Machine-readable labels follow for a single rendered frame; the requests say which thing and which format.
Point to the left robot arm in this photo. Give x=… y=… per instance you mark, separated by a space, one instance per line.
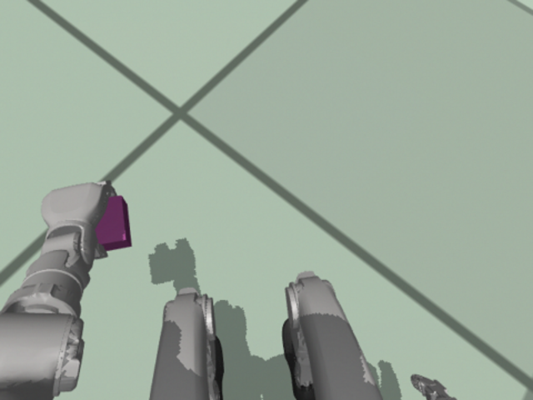
x=41 y=344

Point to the right robot hand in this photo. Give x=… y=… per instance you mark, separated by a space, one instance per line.
x=432 y=390

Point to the right robot foot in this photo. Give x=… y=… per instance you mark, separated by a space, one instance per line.
x=300 y=392

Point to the left robot hand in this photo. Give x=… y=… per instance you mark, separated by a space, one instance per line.
x=85 y=202

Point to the small box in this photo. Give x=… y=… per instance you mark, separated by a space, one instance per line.
x=113 y=230

